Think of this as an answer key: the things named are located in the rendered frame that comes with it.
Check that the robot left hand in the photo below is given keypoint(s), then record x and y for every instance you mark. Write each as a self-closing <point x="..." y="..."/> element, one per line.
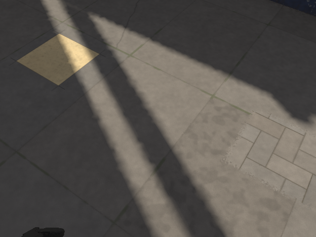
<point x="45" y="232"/>

